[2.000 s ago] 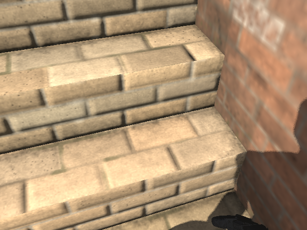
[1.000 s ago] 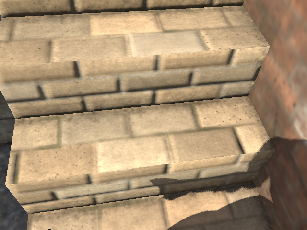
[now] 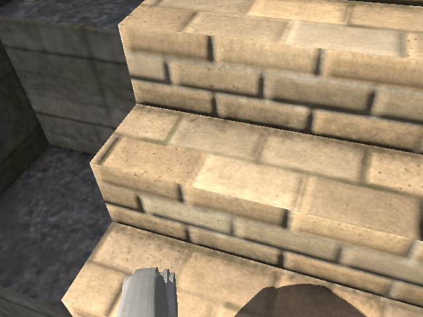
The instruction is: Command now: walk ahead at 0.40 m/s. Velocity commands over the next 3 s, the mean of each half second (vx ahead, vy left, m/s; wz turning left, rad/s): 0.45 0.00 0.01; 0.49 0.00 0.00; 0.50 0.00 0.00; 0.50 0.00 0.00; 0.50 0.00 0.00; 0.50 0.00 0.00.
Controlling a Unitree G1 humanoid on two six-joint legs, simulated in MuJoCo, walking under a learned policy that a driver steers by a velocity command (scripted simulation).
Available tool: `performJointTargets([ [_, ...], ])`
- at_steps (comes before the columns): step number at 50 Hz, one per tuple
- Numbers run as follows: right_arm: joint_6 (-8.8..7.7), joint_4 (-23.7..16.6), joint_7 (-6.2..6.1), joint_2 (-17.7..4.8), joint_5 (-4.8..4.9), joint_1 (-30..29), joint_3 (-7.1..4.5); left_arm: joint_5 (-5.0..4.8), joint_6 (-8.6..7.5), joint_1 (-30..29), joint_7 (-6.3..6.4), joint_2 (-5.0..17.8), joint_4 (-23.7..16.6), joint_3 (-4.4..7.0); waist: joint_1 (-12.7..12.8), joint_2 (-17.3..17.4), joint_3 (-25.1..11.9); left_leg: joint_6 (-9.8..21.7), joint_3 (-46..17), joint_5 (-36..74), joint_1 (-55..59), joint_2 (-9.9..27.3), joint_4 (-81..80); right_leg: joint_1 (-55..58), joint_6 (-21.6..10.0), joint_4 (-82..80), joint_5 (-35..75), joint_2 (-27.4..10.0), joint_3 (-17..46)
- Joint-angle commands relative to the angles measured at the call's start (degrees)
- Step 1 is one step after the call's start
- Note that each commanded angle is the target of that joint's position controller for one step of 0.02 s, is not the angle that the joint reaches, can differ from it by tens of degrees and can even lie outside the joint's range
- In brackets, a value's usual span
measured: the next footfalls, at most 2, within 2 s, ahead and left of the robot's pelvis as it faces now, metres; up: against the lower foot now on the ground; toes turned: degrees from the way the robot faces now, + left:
left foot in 0.16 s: +0.14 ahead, +0.22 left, +0.21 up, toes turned -8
right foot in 0.88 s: +0.35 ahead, -0.08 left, +0.43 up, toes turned +0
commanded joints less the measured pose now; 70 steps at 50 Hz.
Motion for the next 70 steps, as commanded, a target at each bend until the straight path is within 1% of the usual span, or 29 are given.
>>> performJointTargets([
  [1,-2.02,-15.8,-0.88,6.8,-1.43,-32.5,-0.72,-8.75,-0.8,-14.2,9.9,18.3,-14.0,5.25,-5.3,-1.7,23.2,-1.2,9.2,-14.7,12.7,-4.0,-1.4,-20.7,-7.2,-23.9,19.7,-11.1,1.1],
  [6,-1.36,-13.2,-3.6,1.9,2.11,-8.9,-3.07,-7.26,-3.08,-10.9,9.62,14.4,-15.0,4.43,-14.4,-24.4,-5.1,3.8,7.7,-29.0,58.9,-20.1,-44.3,-0.9,-8.0,5.9,108.6,-9.1,-8.9],
  [8,-1.8,-9.5,-1.88,-3.9,-1.59,3.9,-6.75,-8.85,-5.47,-14.1,7.13,20.3,-16.4,6.27,-20.3,-27.1,-16.6,2.7,-3.4,-32.8,76.9,-19.5,-63.4,0.5,-7.9,29.5,97.6,-12.3,-6.7],
  [10,-1.57,-3.8,-1.29,-16.4,-3.28,7.2,-11.59,-9.34,-5.17,-29.7,3.22,11.8,-24.2,5.78,-23.3,12.3,-14.0,5.3,-47.7,-31.6,76.8,-0.3,-97.3,-30.7,-3.0,73.5,23.0,7.3,-3.1],
  [15,-7.75,8.5,-3.69,2.2,-2.93,11.6,-6.17,-1.48,-2.87,-40.0,6.57,5.7,-30.8,2.58,-15.4,4.0,10.7,2.2,-19.8,-6.0,71.0,-9.3,-88.7,-56.1,-3.1,110.3,7.7,8.8,4.8],
  [19,-14.2,9.7,-6.4,-0.2,-2.69,12.3,-7.21,-1.84,0.45,-46.0,4.9,12.4,-29.8,3.82,-12.8,-1.7,9.3,4.2,-22.8,7.6,75.2,-8.0,-92.0,-53.9,0.2,100.4,8.2,14.4,4.6],
  [21,-6.33,6.3,-0.73,-3.0,-2.39,13.1,-4.37,-1.69,4.75,-40.4,-3.52,12.2,-28.5,2.74,-14.8,-5.6,10.8,17.6,-41.6,32.4,86.5,2.4,-91.8,-84.1,-4.7,118.4,9.2,15.9,17.8],
  [25,-18.39,10.1,-5.7,-5.8,-3.36,21.7,-7.55,-1.8,1.7,-56.0,5.84,9.5,-32.8,2.69,-14.8,-0.6,7.4,5.5,-21.4,17.0,80.2,-4.5,-101.1,-65.4,0.4,117.8,1.8,18.3,-1.1],
  [29,-19.25,10.5,-5.02,-6.4,-3.09,26.4,-7.82,-1.54,2.21,-64.0,6.5,10.8,-36.5,2.92,-17.2,5.2,10.2,6.2,-21.1,24.8,91.8,-0.7,-102.5,-80.7,-0.3,125.2,-6.4,16.0,0.1],
  [31,-11.46,14.4,0.15,-1.9,-6.61,34.6,-2.57,-5.72,5.06,-50.9,-0.58,10.7,-36.5,0.74,-15.4,7.2,15.2,13.2,-27.9,43.4,104.5,5.0,-97.1,-108.8,-5.9,139.3,-5.7,15.3,11.5],
  [32,-15.32,7.2,-4.03,-11.2,-3.27,28.6,-8.83,-4.0,2.02,-65.8,3.79,10.8,-38.1,2.45,-18.6,-4.0,8.0,4.3,-14.9,26.7,99.7,2.2,-104.2,-87.4,-2.0,125.2,-10.1,16.3,-4.3],
  [35,-11.06,18.8,-0.4,0.3,-9.26,37.4,-0.63,-4.4,7.39,-64.3,-1.65,6.7,-42.8,-0.62,-14.6,10.7,14.1,8.5,-15.4,29.7,78.3,-2.3,-112.3,-84.5,-6.4,106.2,7.3,5.9,-9.4],
  [43,-11.5,25.1,4.87,-17.7,-1.9,27.7,-7.45,-3.44,9.11,-44.8,-4.12,13.6,-39.9,1.34,-0.9,19.2,-7.8,13.7,-7.3,134.2,102.5,8.7,-94.9,-51.5,-2.8,52.5,-14.1,15.9,-15.8],
  [46,-7.37,22.4,7.79,-5.5,-2.14,17.8,-6.97,-0.34,7.47,-8.1,-3.93,18.9,-23.5,4.65,4.2,-13.2,-14.7,5.7,-17.4,29.9,45.7,-15.2,-47.2,-6.7,-20.6,20.1,3.5,-0.9,40.0],
  [47,-10.23,9.6,1.57,-3.1,-1.07,5.8,-8.79,-6.35,3.88,-24.7,6.19,17.7,-12.3,6.4,-7.5,-11.0,-12.7,2.1,-7.4,13.0,55.3,-20.4,-35.4,-9.8,-19.0,19.3,-17.0,0.1,36.4],
  [50,-9.46,2.3,-0.73,6.7,-3.24,-3.6,-5.44,-4.42,0.72,-24.9,10.02,9.1,-6.1,4.01,-9.3,-4.1,6.1,3.1,-7.8,5.5,37.3,-21.4,-8.5,-23.6,-16.2,11.3,-26.1,-0.5,35.4],
  [51,-8.04,-0.3,-1.02,7.0,-3.9,-5.9,-4.91,-4.47,-0.52,-22.2,9.18,7.4,-4.2,3.43,-10.2,-3.8,10.0,2.8,-7.6,0.3,30.4,-20.2,0.2,-22.5,-14.1,7.8,-22.9,-1.5,34.0],
  [52,-7.54,1.3,-2.76,-1.3,2.74,-8.9,-4.56,-0.13,-2.12,-28.0,0.06,5.3,-7.2,0.11,-8.5,-12.3,23.4,8.3,-20.5,-5.5,11.5,-23.5,5.3,-28.1,-12.5,14.6,-15.1,1.2,22.6],
  [53,-7.55,1.7,-3.26,-4.7,2.04,-7.9,-5.07,0.05,-2.38,-22.4,-2.76,2.6,-4.2,-0.27,-7.0,-6.7,20.7,10.3,-19.6,-7.5,6.9,-23.4,6.6,-24.8,-13.4,13.3,-9.5,0.2,23.5],
  [54,-7.48,-3.4,-3.0,6.9,-5.04,-7.0,-3.25,-5.38,-4.46,-18.0,4.97,7.9,-2.7,3.67,-12.3,-1.7,10.3,5.9,-12.3,-7.4,19.1,-19.1,6.8,-15.1,-12.5,5.8,-5.6,-4.1,25.2],
  [56,-7.39,-0.8,-2.98,-6.3,0.73,-12.1,-4.15,0.42,-2.75,-21.1,-4.32,9.5,-2.7,1.66,-10.7,-3.8,19.3,11.7,-14.8,-13.2,0.0,-20.0,13.7,-23.3,-15.5,4.6,-8.1,-4.3,24.0],
  [58,-7.31,-3.8,-2.19,-3.0,-1.11,-15.6,-2.02,1.72,-2.13,-13.1,-4.1,8.5,2.5,0.45,-12.9,-1.5,15.6,13.4,-12.1,-9.4,-10.2,-18.1,19.7,-18.9,-13.8,2.7,-5.1,-3.6,23.3],
  [59,-7.29,-10.1,-4.14,9.8,-3.99,-25.8,-1.0,-5.9,-5.81,-13.8,5.64,11.1,-2.5,2.74,-10.4,-1.4,17.3,4.6,-3.9,-14.0,-5.6,-18.3,27.7,-12.3,-13.5,-3.5,7.7,-7.8,18.7],
  [60,-7.13,-9.0,-2.25,-2.8,-0.84,-26.7,-0.66,3.09,-3.76,-6.8,-0.92,8.1,7.1,-0.27,-11.3,8.1,12.1,11.4,-5.4,-4.0,-9.7,-12.4,5.7,-15.9,-9.3,4.3,-2.8,-0.4,16.6],
  [61,-6.79,-14.8,-2.74,10.0,-2.89,-36.5,-0.15,-6.99,-5.26,-10.3,7.24,7.7,-1.1,1.56,-7.8,3.8,21.5,1.9,3.2,-13.4,1.1,-13.0,6.7,-19.3,-9.9,-10.5,8.4,-4.2,13.2],
  [62,-6.77,-19.7,-2.46,-4.3,-0.34,-43.7,-0.35,2.79,-3.85,0.8,-0.08,11.9,8.4,1.48,-8.1,-1.2,8.5,11.3,1.6,-9.2,1.4,-9.7,-7.1,-25.9,-5.5,1.2,7.8,3.1,13.2],
  [63,-5.13,-19.1,-2.34,9.0,-2.24,-42.3,0.31,-7.19,-5.05,-6.4,8.8,6.8,-1.6,2.13,-4.4,0.7,15.7,2.1,9.4,-16.5,14.7,-11.8,-7.6,-17.3,-10.8,-20.2,33.5,-5.4,11.8],
  [67,-3.74,-11.4,-3.26,4.8,1.49,-20.6,-1.29,-7.66,-6.05,-16.3,11.73,16.5,-9.2,4.35,-15.4,-7.4,-5.0,3.6,8.4,-16.9,56.3,-18.1,-42.5,-5.0,-5.8,6.6,128.0,-6.4,0.4],
  [70,-4.61,-6.6,-1.0,-5.5,1.41,-10.1,-6.65,-8.28,-8.14,-19.8,7.17,18.5,-12.8,6.45,-19.5,-10.8,-15.0,4.4,2.4,-9.2,77.0,-20.9,-76.8,0.1,-3.8,39.8,110.8,-2.4,2.5],
])
Over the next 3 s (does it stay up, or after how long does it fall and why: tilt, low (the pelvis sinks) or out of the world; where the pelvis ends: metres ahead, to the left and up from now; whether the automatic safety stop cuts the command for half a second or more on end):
stays up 1.24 -0.20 1.26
